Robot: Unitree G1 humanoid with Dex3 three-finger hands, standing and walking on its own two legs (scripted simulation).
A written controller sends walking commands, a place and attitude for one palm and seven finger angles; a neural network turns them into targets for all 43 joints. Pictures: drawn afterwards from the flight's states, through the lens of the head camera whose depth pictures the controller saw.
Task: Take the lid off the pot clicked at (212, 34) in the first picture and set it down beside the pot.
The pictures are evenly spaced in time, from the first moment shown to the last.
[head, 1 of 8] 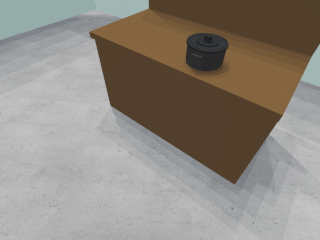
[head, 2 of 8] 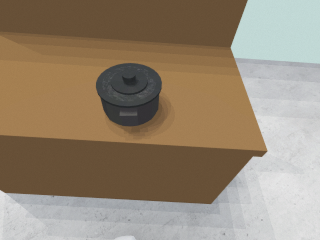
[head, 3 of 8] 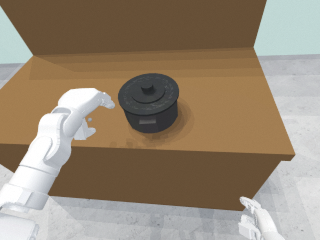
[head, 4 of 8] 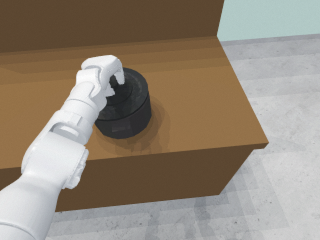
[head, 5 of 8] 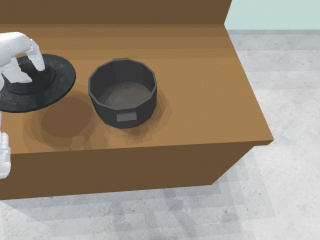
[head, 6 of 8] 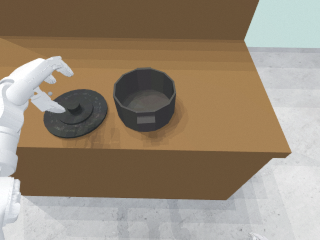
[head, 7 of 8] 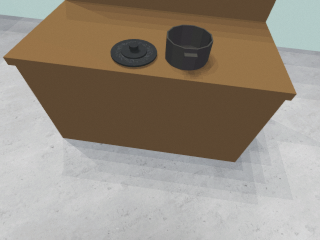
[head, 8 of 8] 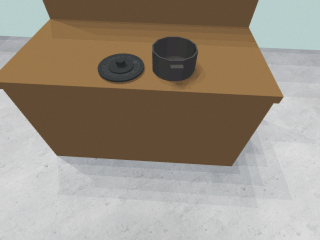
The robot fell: no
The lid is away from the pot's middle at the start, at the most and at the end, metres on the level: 0.00 0.24 0.24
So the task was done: yes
